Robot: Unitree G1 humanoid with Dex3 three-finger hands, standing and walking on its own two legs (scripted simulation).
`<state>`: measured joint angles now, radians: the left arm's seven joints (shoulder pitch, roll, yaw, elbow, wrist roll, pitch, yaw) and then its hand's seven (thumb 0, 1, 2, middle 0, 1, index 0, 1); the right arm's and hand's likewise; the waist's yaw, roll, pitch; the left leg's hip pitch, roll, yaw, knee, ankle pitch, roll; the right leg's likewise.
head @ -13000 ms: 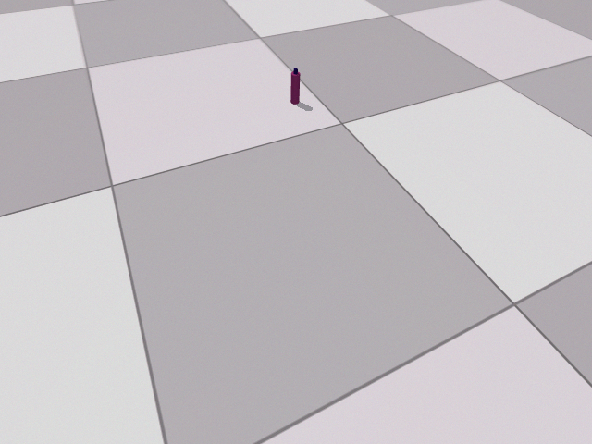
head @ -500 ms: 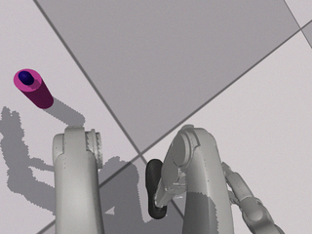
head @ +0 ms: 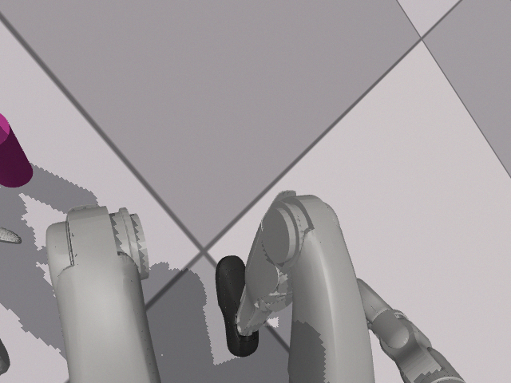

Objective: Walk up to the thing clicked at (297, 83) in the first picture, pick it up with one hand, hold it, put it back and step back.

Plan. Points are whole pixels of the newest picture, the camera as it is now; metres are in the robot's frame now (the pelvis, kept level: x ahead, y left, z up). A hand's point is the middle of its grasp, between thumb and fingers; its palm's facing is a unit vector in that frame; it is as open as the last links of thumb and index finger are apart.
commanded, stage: close in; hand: left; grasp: from the side
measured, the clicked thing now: out of the picture +0.42 +0.30 -0.17
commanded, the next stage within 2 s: close in 0.50 s
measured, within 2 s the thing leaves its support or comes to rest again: leaves its support in 1.84 s
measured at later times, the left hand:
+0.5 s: hand (2, 176) +0.38 +0.29 -0.16, palm faces +0.30 -0.96 +0.01, open 17.5 cm
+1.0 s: hand (8, 166) +0.40 +0.29 -0.17, palm faces +0.33 -0.94 +0.00, open 12.3 cm
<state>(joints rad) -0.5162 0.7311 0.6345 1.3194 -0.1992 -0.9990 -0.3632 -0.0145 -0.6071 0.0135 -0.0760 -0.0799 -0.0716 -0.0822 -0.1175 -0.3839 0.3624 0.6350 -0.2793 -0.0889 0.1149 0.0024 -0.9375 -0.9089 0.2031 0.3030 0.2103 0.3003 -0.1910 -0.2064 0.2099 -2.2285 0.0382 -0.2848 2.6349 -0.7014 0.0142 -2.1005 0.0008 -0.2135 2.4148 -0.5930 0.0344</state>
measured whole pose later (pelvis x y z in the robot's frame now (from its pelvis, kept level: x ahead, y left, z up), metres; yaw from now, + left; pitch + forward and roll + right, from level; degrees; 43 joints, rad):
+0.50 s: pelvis +0.00 +0.00 +0.00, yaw -1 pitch +13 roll -16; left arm -0.53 0.71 0.52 1.33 -0.16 -1.09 -0.18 -0.01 -0.56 0.07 -0.07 -0.07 -0.06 -0.08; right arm -0.15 -0.38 0.42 0.61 -0.32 -0.04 0.15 0.00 -0.92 -0.91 0.20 0.30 0.21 0.30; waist -0.20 -0.24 0.25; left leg -2.22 0.03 -0.32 2.66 -0.71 0.01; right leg -2.08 0.01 -0.24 2.42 -0.59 0.04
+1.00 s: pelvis +0.00 +0.00 +0.00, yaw -2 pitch +13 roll -17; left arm -0.56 0.74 0.49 1.35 -0.12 -1.11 -0.07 -0.01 -0.01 0.42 -0.41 -0.37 -0.39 -0.38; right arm -0.17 -0.37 0.45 0.59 -0.33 -0.01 0.16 0.00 -0.89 -0.90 0.20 0.30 0.21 0.30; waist -0.21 -0.25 0.27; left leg -2.22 0.03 -0.34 2.66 -0.72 0.01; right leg -2.08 0.02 -0.25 2.40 -0.59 0.05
